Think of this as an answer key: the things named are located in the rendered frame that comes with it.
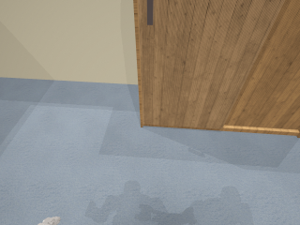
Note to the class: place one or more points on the wardrobe door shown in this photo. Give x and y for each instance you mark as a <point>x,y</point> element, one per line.
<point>270,96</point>
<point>197,55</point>

